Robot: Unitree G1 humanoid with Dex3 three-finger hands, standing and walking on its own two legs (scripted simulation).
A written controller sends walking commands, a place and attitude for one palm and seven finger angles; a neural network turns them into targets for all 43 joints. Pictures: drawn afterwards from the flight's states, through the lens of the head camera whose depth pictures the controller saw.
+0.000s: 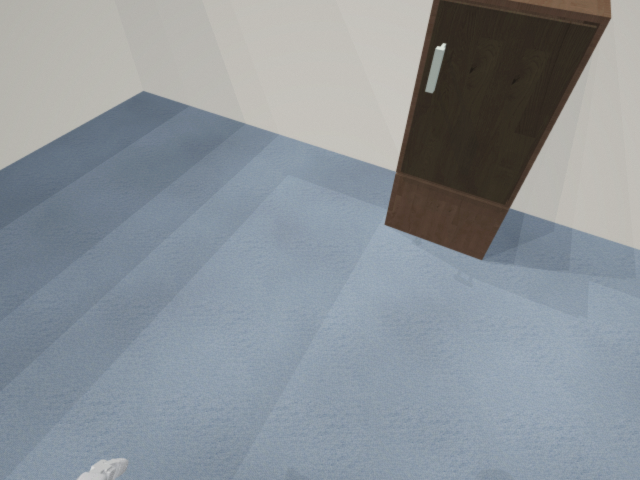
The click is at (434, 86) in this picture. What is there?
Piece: cupboard door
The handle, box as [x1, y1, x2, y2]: [425, 43, 445, 93]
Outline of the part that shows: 444,43 440,46 437,46 435,49 425,91 432,93 434,90 444,51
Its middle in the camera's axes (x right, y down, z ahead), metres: +0.35 -0.52 +1.17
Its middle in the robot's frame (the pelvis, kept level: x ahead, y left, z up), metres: +1.23 -0.30 -0.02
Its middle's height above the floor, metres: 0.75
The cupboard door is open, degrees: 0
